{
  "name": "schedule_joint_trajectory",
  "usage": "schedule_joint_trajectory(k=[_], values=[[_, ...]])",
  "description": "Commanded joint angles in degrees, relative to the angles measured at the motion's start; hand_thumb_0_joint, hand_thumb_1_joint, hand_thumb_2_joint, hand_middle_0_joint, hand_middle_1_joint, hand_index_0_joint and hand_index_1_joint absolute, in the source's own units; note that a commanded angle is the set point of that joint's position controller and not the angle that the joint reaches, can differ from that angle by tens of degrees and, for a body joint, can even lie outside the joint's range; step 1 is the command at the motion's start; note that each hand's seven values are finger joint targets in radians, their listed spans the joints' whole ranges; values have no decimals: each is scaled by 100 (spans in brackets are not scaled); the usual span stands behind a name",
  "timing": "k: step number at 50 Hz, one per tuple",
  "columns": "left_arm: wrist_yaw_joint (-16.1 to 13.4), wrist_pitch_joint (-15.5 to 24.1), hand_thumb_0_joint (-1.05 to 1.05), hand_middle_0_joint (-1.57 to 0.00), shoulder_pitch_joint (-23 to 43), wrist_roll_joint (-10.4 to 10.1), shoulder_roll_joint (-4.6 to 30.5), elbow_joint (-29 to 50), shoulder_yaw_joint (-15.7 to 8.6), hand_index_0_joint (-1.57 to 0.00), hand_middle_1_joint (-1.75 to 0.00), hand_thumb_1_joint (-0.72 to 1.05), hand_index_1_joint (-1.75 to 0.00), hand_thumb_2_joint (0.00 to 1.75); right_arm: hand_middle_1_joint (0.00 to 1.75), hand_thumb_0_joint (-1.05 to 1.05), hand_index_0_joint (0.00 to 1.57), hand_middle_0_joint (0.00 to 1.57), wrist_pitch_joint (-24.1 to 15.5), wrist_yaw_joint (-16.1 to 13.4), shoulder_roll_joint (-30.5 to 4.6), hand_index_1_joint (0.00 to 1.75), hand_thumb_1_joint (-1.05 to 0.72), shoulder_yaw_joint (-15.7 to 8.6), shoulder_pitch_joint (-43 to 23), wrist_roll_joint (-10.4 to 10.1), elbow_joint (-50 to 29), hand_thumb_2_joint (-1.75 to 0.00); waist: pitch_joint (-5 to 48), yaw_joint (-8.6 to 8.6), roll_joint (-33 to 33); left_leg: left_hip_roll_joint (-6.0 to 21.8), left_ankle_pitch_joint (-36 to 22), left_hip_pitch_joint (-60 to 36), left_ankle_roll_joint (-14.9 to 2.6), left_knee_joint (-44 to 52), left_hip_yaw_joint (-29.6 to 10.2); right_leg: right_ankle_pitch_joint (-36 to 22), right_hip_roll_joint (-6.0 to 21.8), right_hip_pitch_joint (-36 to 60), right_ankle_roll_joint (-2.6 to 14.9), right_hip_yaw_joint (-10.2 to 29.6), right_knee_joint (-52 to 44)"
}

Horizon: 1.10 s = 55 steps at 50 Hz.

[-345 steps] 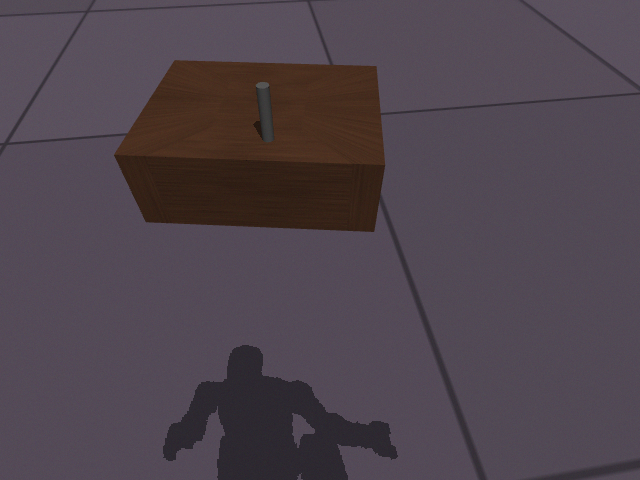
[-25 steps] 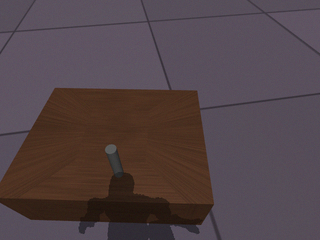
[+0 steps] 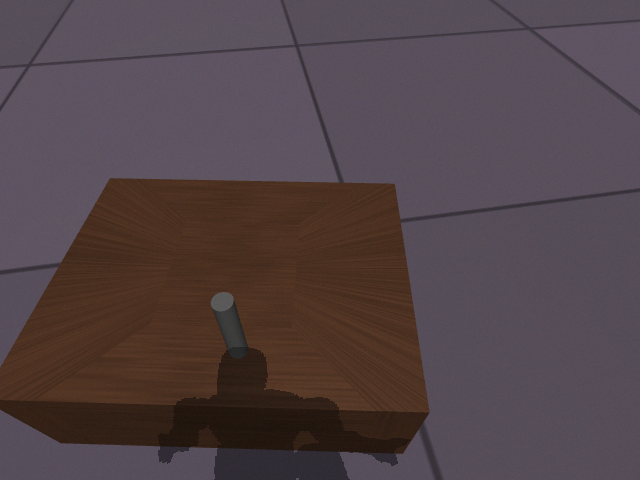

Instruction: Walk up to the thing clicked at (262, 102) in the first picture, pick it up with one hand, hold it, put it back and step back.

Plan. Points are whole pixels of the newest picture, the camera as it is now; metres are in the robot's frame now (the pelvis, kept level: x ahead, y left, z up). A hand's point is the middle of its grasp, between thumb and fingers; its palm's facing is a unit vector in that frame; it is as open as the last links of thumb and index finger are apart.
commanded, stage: stand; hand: left
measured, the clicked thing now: (231, 327) +0.49 +0.20 -0.31
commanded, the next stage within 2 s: go down in 0.42 s
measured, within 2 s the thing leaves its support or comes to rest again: neither
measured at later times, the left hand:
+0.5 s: hand out of the picture +0.07 +0.26 -0.15, palm faces -0.01 -0.94 -0.35, open 7.3 cm
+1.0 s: hand out of the picture +0.14 +0.27 -0.15, palm faces +0.05 -0.94 -0.34, open 15.6 cm
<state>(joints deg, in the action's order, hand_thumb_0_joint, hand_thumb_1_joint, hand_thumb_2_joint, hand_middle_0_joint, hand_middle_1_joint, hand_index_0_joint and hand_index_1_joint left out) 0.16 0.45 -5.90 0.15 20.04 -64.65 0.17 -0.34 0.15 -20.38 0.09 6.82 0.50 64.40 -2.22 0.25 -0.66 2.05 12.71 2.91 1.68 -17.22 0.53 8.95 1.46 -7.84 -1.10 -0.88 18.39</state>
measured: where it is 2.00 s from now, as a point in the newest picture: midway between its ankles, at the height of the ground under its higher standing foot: outside the picture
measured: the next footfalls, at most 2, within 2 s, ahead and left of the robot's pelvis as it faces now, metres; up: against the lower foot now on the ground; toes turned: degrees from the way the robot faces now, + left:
none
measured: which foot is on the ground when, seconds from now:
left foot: down 0.00-1.00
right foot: down 0.00-1.00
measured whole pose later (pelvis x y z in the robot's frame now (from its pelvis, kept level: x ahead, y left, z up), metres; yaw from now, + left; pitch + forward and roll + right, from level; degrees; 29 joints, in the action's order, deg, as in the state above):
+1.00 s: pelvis -0.01 +0.02 -0.02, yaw +0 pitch +6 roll -1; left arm 1.8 -17.1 -5.6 2.2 18.3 -40.5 -7.7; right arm -4.5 -3.0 -14.4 -0.3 13.6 -2.3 39.7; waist 1.7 -0.7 -1.4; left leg 1.6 20.5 21.0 0.5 -35.3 0.1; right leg 14.6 2.1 -24.1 -2.1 -0.7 32.4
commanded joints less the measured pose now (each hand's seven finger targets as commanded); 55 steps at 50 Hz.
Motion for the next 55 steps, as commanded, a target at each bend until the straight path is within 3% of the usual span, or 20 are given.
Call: schedule_joint_trajectory(k=[1,5,17,25,26,27,28,29,30,32,34,36,39,42,47,49,50,51,55], values=[[-75,138,0,-20,183,28,1231,315,-243,-20,-30,90,-30,90,30,0,20,20,-114,-59,-1194,30,-90,-254,-193,8,-347,-90,353,-24,86,592,-1091,200,-231,266,-371,-1075,632,293,206,455,-189],[-78,150,0,-20,208,34,1241,348,-248,-20,-30,90,-30,90,30,0,20,20,-113,-59,-1192,30,-90,-266,-180,5,-357,-90,470,-56,78,603,-1228,125,-235,201,-348,-1300,656,384,229,464,-131],[-65,111,0,-20,172,36,1257,338,-259,-20,-30,90,-30,90,30,0,20,20,-121,-65,-1208,30,-90,-259,-178,19,-354,-90,370,-21,71,600,-926,220,-219,340,-383,-831,606,302,213,442,-153],[-64,136,0,-20,113,43,1231,328,-242,-20,-30,90,-30,90,30,0,20,20,-115,-54,-1211,30,-90,-273,-193,8,-364,-90,388,-11,123,606,-940,142,-259,270,-389,-928,630,276,219,452,-175],[-70,142,0,-12,153,34,1258,328,-249,-12,-22,82,-22,82,31,0,20,20,-112,-51,-1187,31,-98,-266,-132,8,-346,-98,389,-40,166,587,-969,199,-242,276,-391,-968,627,313,218,461,-179],[-148,653,0,-4,2164,-249,292,2338,-335,-4,-14,74,-14,74,30,0,20,20,-397,-162,-187,30,-105,-2,-82,-357,-1926,-94,-73,-655,42,-244,-283,1064,-240,-247,273,-387,-63,-899,104,-22,125],[-191,606,0,-2,2844,-224,742,2170,-490,-2,-6,66,-6,66,30,0,20,20,-401,-226,-356,30,-105,-28,158,-368,-1640,-95,280,-459,159,-270,-133,1058,-272,-339,252,-100,-33,-533,72,-53,155],[-215,303,0,-2,1556,-133,1038,813,-749,-2,-3,58,-2,58,30,0,20,20,-328,-256,-505,30,-105,-73,369,-361,-1498,-95,75,-364,350,-297,-7,1266,-276,-402,233,159,-93,-607,135,-114,190],[-125,216,0,-1,1146,-86,1034,618,-835,-2,-4,50,-3,50,30,0,20,20,-283,-249,-536,30,-105,-174,382,-348,-1671,-94,58,-189,342,-263,-117,1415,-251,-592,251,172,-116,-722,150,-142,342],[-86,299,0,-2,1868,119,1797,1457,-1234,-3,-7,34,-5,34,30,0,20,20,-381,-340,-575,30,-103,-365,530,-271,-1902,-93,1154,-105,83,-290,-432,1315,-234,-805,220,-266,-40,-385,113,-63,595],[52,39,0,-2,574,340,1379,685,-1206,-4,-6,19,-4,19,30,0,20,20,-406,-309,-469,30,-102,-414,712,-199,-2063,-93,1291,-28,26,-332,-698,1612,-209,-1056,173,-587,-22,-358,137,-71,885],[97,-176,0,-4,369,448,1534,1279,-1427,-5,-5,13,-3,14,30,0,20,20,-450,-317,-451,30,-100,-489,641,-204,-2393,-92,1848,217,-154,-382,-1039,1413,-170,-1046,173,-813,-28,6,170,-67,887],[92,-753,0,-5,190,397,1052,1911,-1194,-6,-4,-4,-3,10,30,0,20,20,-476,-336,-353,30,-97,-442,438,-251,-2758,-91,1529,136,-336,-340,-988,1436,-129,-989,122,-622,-92,-239,204,-143,819],[107,-1292,0,-6,476,332,908,2355,-1014,-6,-4,-18,-3,9,30,0,20,20,-510,-340,-343,30,-94,-399,246,-294,-3061,-90,1013,1,-49,-262,-486,1658,-130,-1000,93,-52,-163,-721,197,-219,784],[110,-1651,0,-7,494,228,925,3194,-1117,-7,-5,-48,-5,5,30,0,20,20,-687,-355,-252,30,-87,-357,394,-273,-3252,-89,1055,-39,56,-229,-131,1865,-148,-1213,35,324,-185,-1041,160,-256,1011],[137,-1693,0,-7,499,234,947,3627,-1107,-6,-5,-51,-5,4,30,0,20,20,-771,-381,-238,30,-87,-353,447,-264,-3262,-88,1241,-104,-46,-205,-357,1808,-138,-1363,-8,80,-198,-1107,155,-256,1203],[137,-1686,0,-7,509,260,1061,3730,-1212,-6,-5,-50,-6,5,30,0,20,20,-815,-393,-262,30,-87,-376,484,-254,-3275,-89,1349,-154,-34,-193,-493,1818,-132,-1467,-21,-49,-193,-1112,155,-245,1320],[169,-1699,0,-7,372,289,1076,3915,-1213,-6,-5,-49,-6,5,30,0,20,20,-845,-414,-243,30,-87,-373,484,-253,-3286,-89,1451,-100,-214,-192,-650,1764,-110,-1548,-26,-170,-180,-1092,166,-249,1423],[197,-1819,0,-7,-103,320,1023,4400,-1215,-7,-7,-50,-7,5,30,0,20,20,-933,-502,-242,30,-86,-360,540,-211,-3330,-88,1642,-148,-425,-176,-1180,1802,-58,-1859,-63,-562,-167,-1156,187,-247,1727]])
